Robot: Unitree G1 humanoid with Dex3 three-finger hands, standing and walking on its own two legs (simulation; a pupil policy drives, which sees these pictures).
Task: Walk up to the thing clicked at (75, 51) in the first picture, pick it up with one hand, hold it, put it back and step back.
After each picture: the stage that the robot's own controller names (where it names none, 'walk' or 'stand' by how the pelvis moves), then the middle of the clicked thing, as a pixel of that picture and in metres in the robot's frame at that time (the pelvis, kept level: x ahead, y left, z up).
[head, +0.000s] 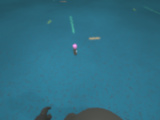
stand; (75, 50) +1.32 +0.33 -0.66
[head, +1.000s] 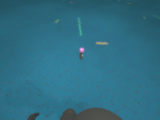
walk; (81, 53) +1.22 +0.14 -0.64
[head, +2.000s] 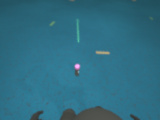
walk; (77, 70) +0.77 +0.16 -0.64
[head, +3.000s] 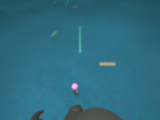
walk; (75, 89) +0.46 +0.22 -0.63
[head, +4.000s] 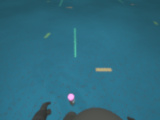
stand; (71, 99) +0.34 +0.19 -0.65
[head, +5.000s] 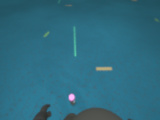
stand; (72, 99) +0.32 +0.19 -0.66
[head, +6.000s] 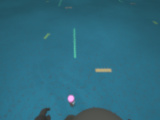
stand; (71, 101) +0.32 +0.19 -0.66
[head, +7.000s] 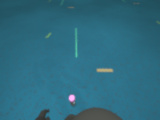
stand; (72, 100) +0.32 +0.19 -0.66
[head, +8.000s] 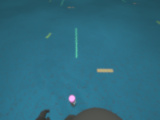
stand; (72, 101) +0.32 +0.18 -0.66
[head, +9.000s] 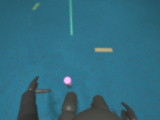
go down; (68, 82) +0.36 +0.20 -0.53
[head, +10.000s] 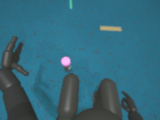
go down; (66, 65) +0.42 +0.22 -0.28
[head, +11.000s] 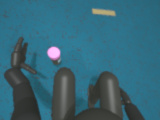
close in; (55, 57) +0.40 +0.25 -0.20
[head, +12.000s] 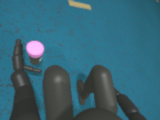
close; (35, 55) +0.40 +0.27 -0.15
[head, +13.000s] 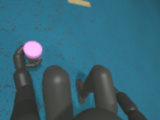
lift; (33, 55) +0.39 +0.28 -0.15
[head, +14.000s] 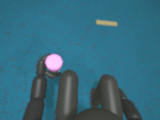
lift; (54, 67) +0.31 +0.25 -0.04
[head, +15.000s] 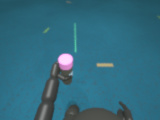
hold; (66, 71) +0.32 +0.16 +0.08
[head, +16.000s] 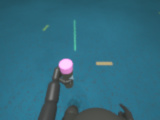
hold; (67, 75) +0.31 +0.16 +0.03
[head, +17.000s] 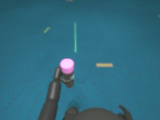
hold; (68, 75) +0.31 +0.15 +0.03
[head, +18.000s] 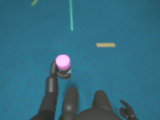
crouch; (65, 69) +0.35 +0.17 -0.03
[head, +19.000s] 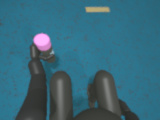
lower; (47, 51) +0.44 +0.25 -0.09
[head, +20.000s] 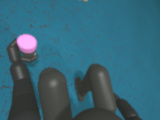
lower; (28, 51) +0.42 +0.28 -0.16
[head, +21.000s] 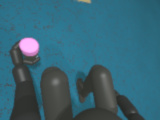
lower; (31, 54) +0.40 +0.28 -0.16
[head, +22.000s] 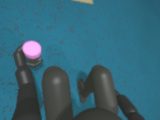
lower; (33, 56) +0.38 +0.28 -0.16
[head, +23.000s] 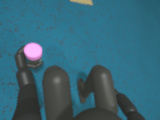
lower; (34, 58) +0.38 +0.27 -0.16
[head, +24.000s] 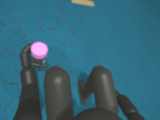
open; (39, 57) +0.38 +0.26 -0.16
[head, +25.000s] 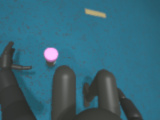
stand; (51, 59) +0.38 +0.25 -0.18
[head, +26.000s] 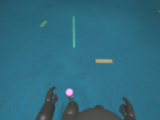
stand; (70, 94) +0.33 +0.18 -0.56
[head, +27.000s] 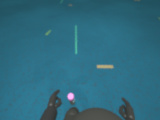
stand; (71, 99) +0.33 +0.19 -0.60
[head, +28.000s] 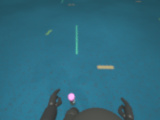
stand; (72, 99) +0.33 +0.18 -0.60
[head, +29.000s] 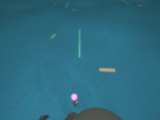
stand; (74, 100) +0.35 +0.17 -0.65
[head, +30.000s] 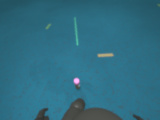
walk; (77, 84) +0.47 +0.19 -0.64
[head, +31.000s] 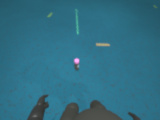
walk; (76, 64) +0.77 +0.18 -0.63
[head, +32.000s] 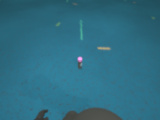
stand; (79, 63) +0.97 +0.19 -0.64
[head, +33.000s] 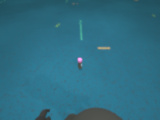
stand; (79, 63) +0.96 +0.19 -0.66
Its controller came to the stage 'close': yes
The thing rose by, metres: 0.68
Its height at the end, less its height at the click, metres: +0.00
